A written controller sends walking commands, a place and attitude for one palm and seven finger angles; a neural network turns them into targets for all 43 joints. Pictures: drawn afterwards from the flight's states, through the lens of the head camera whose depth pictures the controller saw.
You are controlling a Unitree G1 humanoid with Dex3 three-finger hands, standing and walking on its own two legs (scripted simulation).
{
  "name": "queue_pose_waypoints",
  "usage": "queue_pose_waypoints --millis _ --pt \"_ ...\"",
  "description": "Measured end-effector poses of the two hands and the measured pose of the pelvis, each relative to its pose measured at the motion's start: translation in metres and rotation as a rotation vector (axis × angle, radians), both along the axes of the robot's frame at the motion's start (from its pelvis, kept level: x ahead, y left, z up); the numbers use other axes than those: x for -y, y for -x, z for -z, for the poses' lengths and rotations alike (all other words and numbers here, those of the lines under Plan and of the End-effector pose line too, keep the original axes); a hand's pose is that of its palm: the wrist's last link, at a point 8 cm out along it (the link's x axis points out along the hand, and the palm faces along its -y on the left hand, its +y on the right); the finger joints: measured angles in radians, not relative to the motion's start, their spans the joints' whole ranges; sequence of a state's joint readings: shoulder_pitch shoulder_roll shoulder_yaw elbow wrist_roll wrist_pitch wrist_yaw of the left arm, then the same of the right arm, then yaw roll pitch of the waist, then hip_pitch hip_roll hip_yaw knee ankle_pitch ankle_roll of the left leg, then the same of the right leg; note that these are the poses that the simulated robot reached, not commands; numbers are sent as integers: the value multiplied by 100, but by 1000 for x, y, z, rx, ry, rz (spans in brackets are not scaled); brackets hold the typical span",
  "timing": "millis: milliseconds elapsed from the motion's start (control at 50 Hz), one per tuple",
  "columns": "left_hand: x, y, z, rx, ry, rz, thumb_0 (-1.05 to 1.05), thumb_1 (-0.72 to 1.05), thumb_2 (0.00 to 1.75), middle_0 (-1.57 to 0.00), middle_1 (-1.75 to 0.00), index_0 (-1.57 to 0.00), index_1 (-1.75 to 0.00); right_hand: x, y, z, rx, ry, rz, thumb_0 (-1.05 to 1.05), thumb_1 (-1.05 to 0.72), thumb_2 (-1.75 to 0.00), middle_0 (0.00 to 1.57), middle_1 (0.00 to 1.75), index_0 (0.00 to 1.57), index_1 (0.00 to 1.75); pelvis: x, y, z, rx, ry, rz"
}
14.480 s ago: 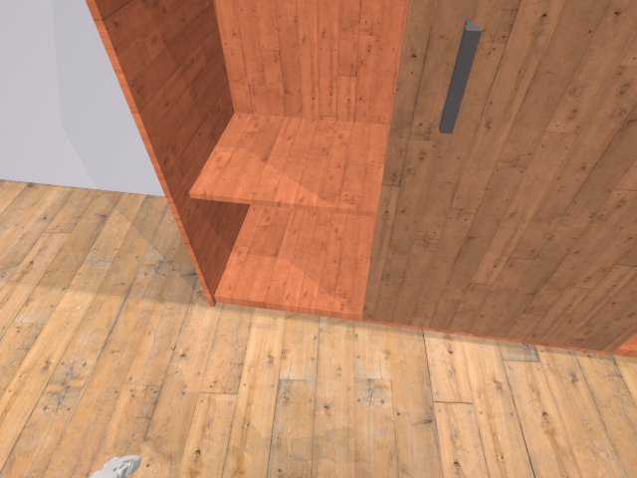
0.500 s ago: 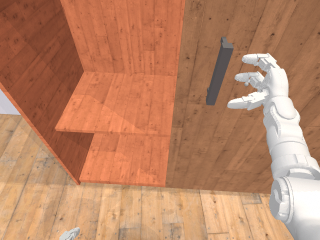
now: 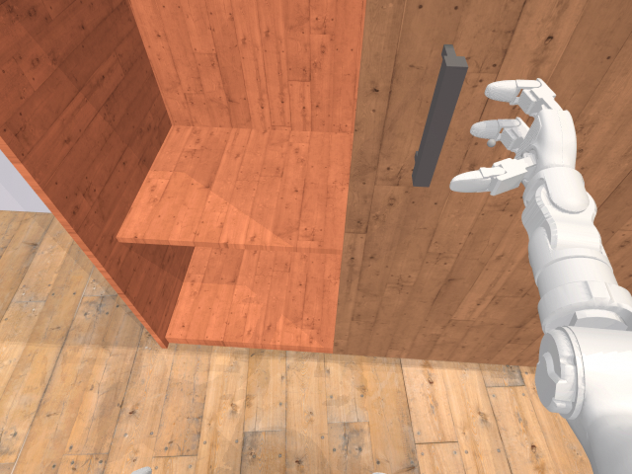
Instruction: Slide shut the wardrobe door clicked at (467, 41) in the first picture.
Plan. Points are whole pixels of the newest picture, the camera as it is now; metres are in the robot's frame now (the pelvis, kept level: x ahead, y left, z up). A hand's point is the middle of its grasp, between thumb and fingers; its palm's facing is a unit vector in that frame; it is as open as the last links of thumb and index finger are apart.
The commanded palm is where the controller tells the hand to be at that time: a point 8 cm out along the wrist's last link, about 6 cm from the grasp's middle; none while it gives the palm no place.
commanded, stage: move the hooked fingers beside the handle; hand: right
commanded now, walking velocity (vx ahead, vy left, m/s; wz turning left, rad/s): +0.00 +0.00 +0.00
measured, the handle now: (433, 120) +0.52 -0.09 +0.18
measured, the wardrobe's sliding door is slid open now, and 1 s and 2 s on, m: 0.54 0.54 0.54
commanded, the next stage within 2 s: none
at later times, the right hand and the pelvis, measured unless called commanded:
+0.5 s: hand (490, 143) +0.48 -0.16 +0.18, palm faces +0.03 +1.00 -0.04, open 13.7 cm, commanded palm +0.47 -0.18 +0.16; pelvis +0.01 +0.00 +0.00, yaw +0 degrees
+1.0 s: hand (489, 145) +0.47 -0.16 +0.18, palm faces +0.03 +1.00 -0.02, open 13.9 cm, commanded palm +0.45 -0.18 +0.16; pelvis +0.03 +0.01 +0.00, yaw +1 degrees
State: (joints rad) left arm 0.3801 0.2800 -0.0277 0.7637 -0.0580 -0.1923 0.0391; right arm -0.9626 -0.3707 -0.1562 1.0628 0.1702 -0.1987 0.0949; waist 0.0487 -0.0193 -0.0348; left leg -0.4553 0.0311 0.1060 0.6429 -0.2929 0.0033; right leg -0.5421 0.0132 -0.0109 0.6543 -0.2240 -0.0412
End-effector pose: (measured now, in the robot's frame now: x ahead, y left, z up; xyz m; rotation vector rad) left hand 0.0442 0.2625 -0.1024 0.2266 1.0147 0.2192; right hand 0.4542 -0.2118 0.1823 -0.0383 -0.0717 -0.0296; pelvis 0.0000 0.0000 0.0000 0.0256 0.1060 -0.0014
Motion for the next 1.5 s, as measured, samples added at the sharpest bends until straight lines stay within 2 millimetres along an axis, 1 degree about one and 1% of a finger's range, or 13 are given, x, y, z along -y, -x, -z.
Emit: queue_pose_waypoints --millis 160,380,880,1080,1280,1380,1500 --pt "0 -1 1 8 4 3 1 90 90 -20 -30 -20 -30 0 0 0 0 1 3 -1 50 -30 38 129 33 126 -1 0 1 -4 -1 -2" --pt "-1 -12 0 28 6 11 1 90 90 -20 -30 -20 -30 0 0 0 0 1 -2 -1 50 -30 38 128 33 125 -3 -4 1 -3 -1 -1" --pt "1 -45 -1 61 37 22 1 90 90 -20 -30 -20 -30 -1 1 2 14 -6 -5 -1 50 -30 36 130 32 123 -6 -20 -3 14 2 -4" --pt "2 -58 -5 82 47 11 1 90 90 -20 -30 -20 -30 -4 2 8 10 -20 -16 -1 50 -30 34 129 31 122 -6 -29 -5 23 4 -15" --pt "2 -72 -9 97 49 0 1 90 90 -20 -30 -20 -30 -3 1 9 11 -21 -19 -1 50 -30 37 128 32 123 -6 -37 -8 30 5 -23" --pt "3 -80 -11 113 53 -7 1 90 90 -20 -30 -20 -30 -7 2 16 -20 -34 -32 -1 50 -30 35 126 32 123 -6 -41 -10 37 6 -29" --pt "2 -90 -15 145 54 -18 1 90 90 -20 -30 -20 -30 -12 3 15 -16 -2 -40 -1 50 -30 34 124 31 122 -7 -46 -11 48 8 -38"
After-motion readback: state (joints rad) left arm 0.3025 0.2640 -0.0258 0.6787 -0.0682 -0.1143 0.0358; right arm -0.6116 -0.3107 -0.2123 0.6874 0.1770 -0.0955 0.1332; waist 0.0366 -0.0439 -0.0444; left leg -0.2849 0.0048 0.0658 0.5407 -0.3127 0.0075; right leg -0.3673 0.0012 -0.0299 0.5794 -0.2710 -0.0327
